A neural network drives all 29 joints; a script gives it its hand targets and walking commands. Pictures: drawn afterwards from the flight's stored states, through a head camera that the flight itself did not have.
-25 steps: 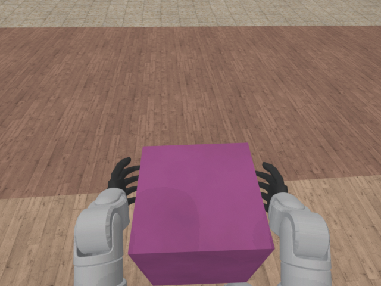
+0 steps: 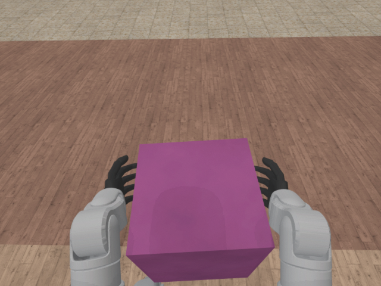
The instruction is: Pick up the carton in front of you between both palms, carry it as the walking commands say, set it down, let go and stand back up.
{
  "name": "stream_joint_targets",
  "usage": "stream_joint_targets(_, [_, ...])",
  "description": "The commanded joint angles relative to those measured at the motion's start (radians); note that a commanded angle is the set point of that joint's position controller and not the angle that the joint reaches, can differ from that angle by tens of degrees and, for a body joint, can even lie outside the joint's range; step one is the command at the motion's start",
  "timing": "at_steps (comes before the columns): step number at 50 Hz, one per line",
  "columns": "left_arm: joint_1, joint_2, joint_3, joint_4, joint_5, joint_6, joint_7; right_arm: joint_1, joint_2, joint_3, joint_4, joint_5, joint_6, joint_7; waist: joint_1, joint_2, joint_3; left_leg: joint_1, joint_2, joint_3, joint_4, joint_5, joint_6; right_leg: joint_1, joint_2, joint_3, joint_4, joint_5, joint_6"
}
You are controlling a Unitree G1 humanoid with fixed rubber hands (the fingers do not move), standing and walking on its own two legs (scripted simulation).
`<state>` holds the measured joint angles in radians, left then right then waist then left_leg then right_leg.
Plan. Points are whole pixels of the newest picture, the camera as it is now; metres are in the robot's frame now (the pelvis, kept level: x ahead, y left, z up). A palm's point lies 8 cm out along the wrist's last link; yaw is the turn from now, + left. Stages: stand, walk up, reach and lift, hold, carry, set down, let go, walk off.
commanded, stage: carry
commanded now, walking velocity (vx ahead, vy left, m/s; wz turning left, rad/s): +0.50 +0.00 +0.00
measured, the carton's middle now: (197, 215) +0.27 +0.00 +0.00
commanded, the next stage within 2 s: none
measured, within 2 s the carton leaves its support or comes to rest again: neither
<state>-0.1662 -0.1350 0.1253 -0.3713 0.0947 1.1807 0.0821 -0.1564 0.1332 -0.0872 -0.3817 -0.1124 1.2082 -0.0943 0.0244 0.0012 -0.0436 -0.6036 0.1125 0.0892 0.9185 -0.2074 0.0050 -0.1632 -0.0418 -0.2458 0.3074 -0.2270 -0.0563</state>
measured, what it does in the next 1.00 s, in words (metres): walks ahead: left foot, then right foot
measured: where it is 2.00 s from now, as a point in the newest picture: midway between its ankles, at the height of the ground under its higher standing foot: (193, 132)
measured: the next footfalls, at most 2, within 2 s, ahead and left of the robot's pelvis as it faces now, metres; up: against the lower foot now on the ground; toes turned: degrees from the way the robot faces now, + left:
left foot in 0.20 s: +0.34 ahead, +0.12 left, +0.00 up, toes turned +9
right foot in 0.70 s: +0.63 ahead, -0.05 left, -0.02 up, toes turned -7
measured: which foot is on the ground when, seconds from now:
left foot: up 0.00-0.18, down 0.20-0.72, up 0.74-1.00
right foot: down 0.00-0.20, up 0.22-0.68, down 0.70-1.00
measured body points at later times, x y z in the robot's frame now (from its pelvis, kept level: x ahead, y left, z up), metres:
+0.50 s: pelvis +0.33 +0.05 -0.01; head +0.37 +0.06 +0.44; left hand +0.69 +0.18 +0.09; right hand +0.67 -0.12 +0.09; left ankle +0.30 +0.11 -0.75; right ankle +0.39 -0.09 -0.69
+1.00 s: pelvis +0.66 +0.00 -0.03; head +0.76 -0.01 +0.40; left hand +1.05 +0.17 +0.05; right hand +1.05 -0.14 +0.04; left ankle +0.73 +0.15 -0.72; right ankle +0.59 -0.04 -0.77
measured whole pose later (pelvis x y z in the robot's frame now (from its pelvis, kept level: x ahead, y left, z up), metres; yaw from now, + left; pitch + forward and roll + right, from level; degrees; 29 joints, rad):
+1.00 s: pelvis +0.66 +0.00 -0.03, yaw -1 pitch +7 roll +2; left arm -0.65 -0.05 0.26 -0.05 0.05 1.17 0.13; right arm -0.65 0.05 -0.23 -0.06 -0.08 1.21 -0.13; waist 0.05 -0.01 0.11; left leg -0.68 0.03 0.02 0.89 -0.21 0.05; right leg -0.27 0.02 -0.13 0.51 -0.26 -0.12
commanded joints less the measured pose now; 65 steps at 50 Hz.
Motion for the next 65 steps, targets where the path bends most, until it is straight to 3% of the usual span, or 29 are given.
stream_joint_targets(1, [-0.395,-0.869,-0.727,-0.058,-0.415,0.027,-0.271,-0.446,0.893,0.711,-0.075,0.376,-0.017,0.221,-0.003,-0.136,-0.226,-0.053,-0.016,0.057,-0.183,0.083,-0.010,0.261,-0.209,0.135,-0.103,0.346,-0.071])
stream_joint_targets(7, [-0.438,-0.806,-0.707,-0.037,-0.386,0.053,-0.254,-0.526,0.822,0.707,-0.088,0.412,0.023,0.234,-0.001,-0.169,-0.142,0.085,-0.063,0.127,-0.393,0.187,0.040,0.270,-0.199,0.063,-0.032,0.505,-0.035])
stream_joint_targets(9, [-0.495,-0.778,-0.710,-0.033,-0.390,0.061,-0.246,-0.556,0.794,0.694,-0.068,0.417,0.031,0.236,-0.029,-0.142,-0.214,0.328,-0.128,0.185,-0.438,0.125,0.049,0.215,-0.161,-0.003,0.186,0.606,0.000])
stream_joint_targets(10, [-0.525,-0.758,-0.711,-0.031,-0.389,0.066,-0.241,-0.566,0.772,0.680,-0.047,0.416,0.034,0.236,-0.053,-0.076,-0.279,0.525,-0.135,0.172,-0.433,0.053,0.049,0.112,-0.120,-0.008,0.379,0.517,0.020])
stream_joint_targets(11, [-0.558,-0.746,-0.717,-0.024,-0.390,0.072,-0.237,-0.577,0.738,0.664,-0.032,0.409,0.038,0.236,-0.082,0.086,-0.347,0.685,0.090,-0.161,-0.503,-0.112,0.089,-0.075,-0.073,0.008,0.637,0.244,0.053])
stream_joint_targets(12, [-0.603,-0.759,-0.723,-0.023,-0.400,0.080,-0.231,-0.618,0.732,0.659,0.002,0.408,0.034,0.238,-0.074,0.347,-0.397,0.882,0.300,-0.598,-0.620,-0.165,0.236,-0.402,0.073,0.085,0.915,-0.231,0.079])
stream_joint_targets(13, [-0.635,-0.765,-0.718,0.005,-0.403,0.079,-0.228,-0.630,0.754,0.666,0.014,0.431,0.034,0.237,-0.076,0.296,-0.383,0.852,0.300,-0.616,-0.656,-0.047,0.256,-0.488,0.046,0.214,1.060,-0.273,0.048])
stream_joint_targets(16, [-0.736,-0.828,-0.716,0.057,-0.419,0.053,-0.221,-0.785,0.825,0.694,0.007,0.472,0.013,0.237,-0.055,0.048,-0.367,0.702,0.224,-0.329,-0.586,0.231,0.195,-0.503,-0.057,0.268,1.008,-0.137,-0.002])
stream_joint_targets(21, [-0.889,-0.824,-0.694,0.167,-0.415,0.015,-0.193,-0.993,0.824,0.682,0.094,0.511,-0.023,0.230,-0.052,0.090,-0.363,0.638,0.174,-0.163,-0.631,0.182,0.201,-0.504,-0.051,0.210,0.784,-0.049,0.020])
stream_joint_targets(30, [-1.110,-0.846,-0.569,0.401,-0.437,0.030,-0.179,-1.187,0.834,0.539,0.362,0.502,-0.014,0.205,-0.089,0.122,-0.280,0.720,0.077,-0.010,-0.519,0.484,0.153,-0.441,0.025,0.096,0.277,0.242,-0.006])
stream_joint_targets(32, [-1.157,-0.870,-0.537,0.438,-0.442,0.036,-0.186,-1.224,0.863,0.515,0.394,0.498,-0.011,0.202,-0.075,0.135,-0.286,0.745,0.080,0.004,-0.446,0.600,0.125,-0.360,0.044,0.091,0.209,0.253,-0.026])
stream_joint_targets(34, [-1.162,-0.888,-0.500,0.486,-0.441,0.039,-0.192,-1.259,0.893,0.500,0.419,0.499,-0.008,0.199,-0.009,0.097,-0.362,0.706,0.036,0.080,-0.209,0.667,0.069,-0.101,0.092,0.036,0.113,0.266,-0.029])
stream_joint_targets(35, [-1.154,-0.893,-0.480,0.504,-0.439,0.038,-0.197,-1.270,0.903,0.493,0.432,0.496,-0.008,0.196,0.032,0.036,-0.410,0.552,0.011,0.075,-0.027,0.466,0.053,0.110,0.020,0.112,0.135,0.251,-0.026])
stream_joint_targets(36, [-1.147,-0.893,-0.457,0.522,-0.445,0.039,-0.202,-1.274,0.912,0.481,0.444,0.488,-0.007,0.193,0.036,-0.116,-0.462,0.316,-0.045,0.047,0.161,0.082,0.047,0.308,-0.176,0.385,0.225,0.349,-0.031])
stream_joint_targets(37, [-1.183,-0.885,-0.456,0.524,-0.439,0.033,-0.203,-1.286,0.945,0.470,0.449,0.482,-0.001,0.190,0.036,-0.338,-0.515,0.005,-0.192,-0.023,0.392,-0.312,0.018,0.492,-0.328,0.775,0.136,0.366,-0.187])
stream_joint_targets(38, [-1.183,-0.928,-0.457,0.524,-0.452,0.034,-0.209,-1.309,0.945,0.464,0.441,0.473,-0.001,0.183,0.043,-0.302,-0.495,-0.096,-0.157,-0.092,0.478,-0.330,0.045,0.505,-0.325,0.763,0.121,0.355,-0.224])
stream_joint_targets(40, [-1.263,-0.994,-0.485,0.431,-0.492,0.026,-0.220,-1.350,0.990,0.477,0.387,0.475,-0.009,0.171,0.041,-0.104,-0.448,-0.135,-0.101,-0.112,0.410,-0.237,0.061,0.421,-0.269,0.592,0.150,0.519,-0.180])
stream_joint_targets(41, [-1.305,-1.025,-0.511,0.380,-0.516,0.021,-0.221,-1.350,1.005,0.482,0.361,0.473,-0.013,0.164,0.037,-0.074,-0.438,-0.129,-0.081,-0.110,0.340,-0.194,0.058,0.385,-0.255,0.534,0.147,0.574,-0.165])
stream_joint_targets(47, [-1.232,-1.021,-0.591,0.219,-0.525,0.008,-0.205,-1.202,0.994,0.533,0.254,0.425,-0.043,0.126,0.048,-0.106,-0.487,-0.168,-0.097,-0.047,0.064,-0.073,0.046,0.454,-0.200,0.376,0.202,0.863,-0.139])
stream_joint_targets(52, [-1.157,-0.927,-0.647,0.197,-0.511,-0.002,-0.207,-1.186,0.898,0.594,0.182,0.409,-0.049,0.123,0.073,-0.114,-0.429,0.003,-0.185,0.079,-0.375,0.267,0.040,0.386,-0.056,0.216,0.242,0.833,-0.106])
stream_joint_targets(55, [-1.111,-0.881,-0.645,0.275,-0.488,0.000,-0.210,-1.160,0.837,0.587,0.234,0.406,-0.035,0.143,0.018,-0.133,-0.439,0.317,-0.194,0.081,-0.518,0.438,0.089,0.276,-0.055,0.180,0.399,0.795,-0.062])
stream_joint_targets(56, [-1.117,-0.872,-0.643,0.306,-0.483,0.002,-0.213,-1.146,0.823,0.575,0.257,0.403,-0.031,0.152,-0.027,-0.107,-0.451,0.453,-0.163,0.073,-0.572,0.501,0.090,0.216,-0.046,0.149,0.523,0.725,-0.037])
stream_joint_targets(57, [-1.119,-0.867,-0.637,0.338,-0.476,0.005,-0.215,-1.141,0.802,0.555,0.276,0.402,-0.025,0.164,-0.053,-0.036,-0.456,0.609,-0.062,-0.007,-0.521,0.613,0.079,0.072,-0.023,0.158,0.657,0.480,-0.022])
stream_joint_targets(58, [-1.123,-0.875,-0.627,0.369,-0.467,0.012,-0.216,-1.149,0.785,0.530,0.306,0.404,-0.015,0.174,-0.028,0.132,-0.492,0.833,0.144,-0.215,-0.310,1.068,0.097,-0.175,0.038,0.172,0.806,-0.181,-0.010])
stream_joint_targets(59, [-1.117,-0.874,-0.606,0.415,-0.468,0.027,-0.211,-1.135,0.761,0.504,0.380,0.394,-0.011,0.180,-0.084,0.325,-0.606,1.070,0.311,-0.560,-0.322,0.892,0.323,-0.464,0.135,0.254,1.109,-0.416,0.020])
stream_joint_targets(60, [-1.130,-0.881,-0.595,0.415,-0.465,0.029,-0.207,-1.100,0.813,0.503,0.413,0.411,-0.010,0.189,-0.107,0.250,-0.633,1.056,0.292,-0.620,-0.387,0.526,0.355,-0.546,0.098,0.291,1.178,-0.389,-0.005])
stream_joint_targets(61, [-1.178,-0.911,-0.595,0.406,-0.469,0.024,-0.205,-1.135,0.856,0.514,0.395,0.433,-0.014,0.199,-0.105,0.167,-0.547,0.964,0.223,-0.557,-0.422,0.423,0.317,-0.598,0.069,0.295,1.136,-0.325,-0.016])
stream_joint_targets(63, [-1.218,-0.956,-0.577,0.382,-0.461,0.010,-0.195,-1.274,0.949,0.547,0.329,0.500,-0.022,0.215,-0.078,0.020,-0.459,0.812,0.185,-0.450,-0.460,0.495,0.256,-0.580,0.026,0.287,0.999,-0.201,0.003])
stream_joint_targets(65, [-1.205,-0.981,-0.570,0.368,-0.445,0.001,-0.182,-1.345,1.002,0.569,0.286,0.545,-0.031,0.219,-0.063,0.041,-0.452,0.738,0.147,-0.374,-0.475,0.525,0.206,-0.516,0.013,0.272,0.893,-0.158,0.018])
